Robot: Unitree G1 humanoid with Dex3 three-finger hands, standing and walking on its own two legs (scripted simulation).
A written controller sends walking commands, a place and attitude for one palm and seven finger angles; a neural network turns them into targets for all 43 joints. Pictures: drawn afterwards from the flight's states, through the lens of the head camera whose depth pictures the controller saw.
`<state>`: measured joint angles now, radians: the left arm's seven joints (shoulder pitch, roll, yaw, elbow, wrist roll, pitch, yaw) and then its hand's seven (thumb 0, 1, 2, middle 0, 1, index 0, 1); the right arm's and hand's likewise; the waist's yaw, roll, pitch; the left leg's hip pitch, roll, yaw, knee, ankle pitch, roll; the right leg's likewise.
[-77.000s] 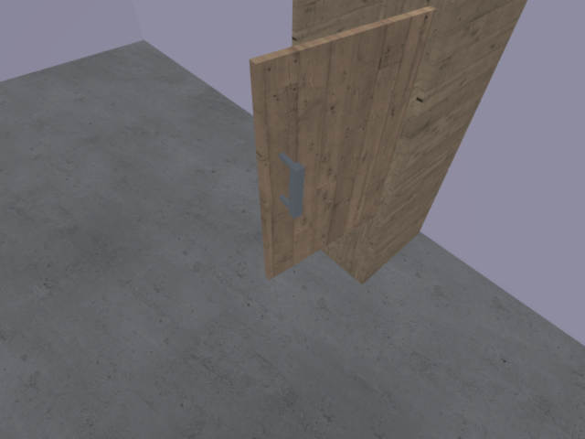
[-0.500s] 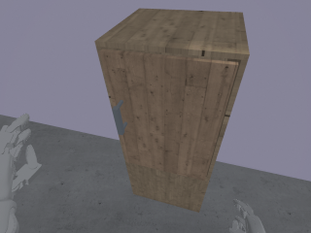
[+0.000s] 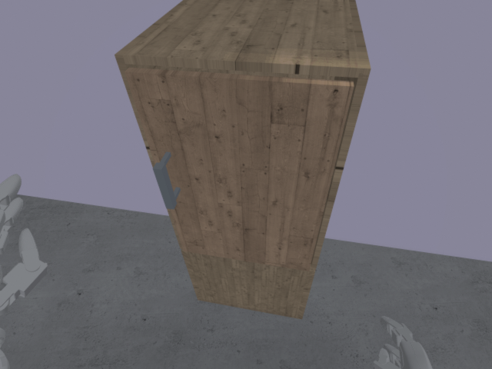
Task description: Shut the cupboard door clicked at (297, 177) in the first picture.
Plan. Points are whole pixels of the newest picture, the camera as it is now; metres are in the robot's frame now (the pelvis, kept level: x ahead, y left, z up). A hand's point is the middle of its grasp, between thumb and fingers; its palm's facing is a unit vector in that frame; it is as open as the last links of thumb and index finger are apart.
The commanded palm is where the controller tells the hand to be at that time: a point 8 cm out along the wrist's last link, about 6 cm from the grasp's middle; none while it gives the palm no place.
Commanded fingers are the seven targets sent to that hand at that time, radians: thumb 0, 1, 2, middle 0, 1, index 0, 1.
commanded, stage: step back with the hand held close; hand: left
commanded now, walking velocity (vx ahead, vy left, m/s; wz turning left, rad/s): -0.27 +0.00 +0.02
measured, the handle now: (169, 181) +0.50 +0.22 +0.01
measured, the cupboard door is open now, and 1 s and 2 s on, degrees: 0 0 0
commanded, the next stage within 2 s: stop stepping back and stand still in 1.16 s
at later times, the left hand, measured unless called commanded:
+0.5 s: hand (1, 304) +0.15 +0.28 +0.16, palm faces +0.47 -0.77 -0.42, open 7.4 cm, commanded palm +0.09 +0.31 +0.18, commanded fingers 0.00 0.90 0.90 -0.20 -0.30 -0.20 -0.30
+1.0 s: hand out of the picture +0.12 +0.29 +0.18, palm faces +0.47 -0.81 -0.34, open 7.4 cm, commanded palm +0.06 +0.31 +0.18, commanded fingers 0.00 0.90 0.90 -0.20 -0.30 -0.20 -0.30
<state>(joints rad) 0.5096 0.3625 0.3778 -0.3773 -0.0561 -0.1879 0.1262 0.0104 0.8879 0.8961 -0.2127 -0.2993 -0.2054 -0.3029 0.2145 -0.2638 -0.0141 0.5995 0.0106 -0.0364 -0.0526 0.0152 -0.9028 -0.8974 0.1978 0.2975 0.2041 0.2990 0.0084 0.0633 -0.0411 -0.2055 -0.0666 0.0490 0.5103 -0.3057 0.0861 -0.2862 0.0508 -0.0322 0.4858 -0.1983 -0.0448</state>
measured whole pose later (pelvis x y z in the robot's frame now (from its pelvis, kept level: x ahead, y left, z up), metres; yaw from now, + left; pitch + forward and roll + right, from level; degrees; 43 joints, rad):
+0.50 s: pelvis -0.06 +0.02 -0.02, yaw -1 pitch -1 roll +0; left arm 0.47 0.38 0.43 -0.44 -0.01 -0.20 0.15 0.01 0.88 0.90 -0.22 -0.30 -0.21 -0.30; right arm 0.26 -0.24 0.00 0.54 0.00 -0.01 -0.09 0.01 -0.90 -0.90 0.20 0.30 0.20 0.30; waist 0.00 -0.01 -0.03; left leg -0.35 -0.09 0.10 0.68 -0.31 0.13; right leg -0.44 0.04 0.03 0.67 -0.21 -0.01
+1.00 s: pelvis -0.09 +0.02 +0.00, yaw -2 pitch +4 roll -4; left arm 0.47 0.39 0.46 -0.51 -0.04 -0.28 0.15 0.01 0.89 0.90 -0.21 -0.30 -0.21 -0.30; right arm 0.21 -0.17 0.00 0.64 -0.04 -0.10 -0.05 0.02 -0.90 -0.90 0.20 0.30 0.20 0.30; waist 0.02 -0.02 -0.07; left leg -0.45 0.01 0.09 0.53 -0.17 0.11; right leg -0.26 0.05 0.04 0.76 -0.45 0.01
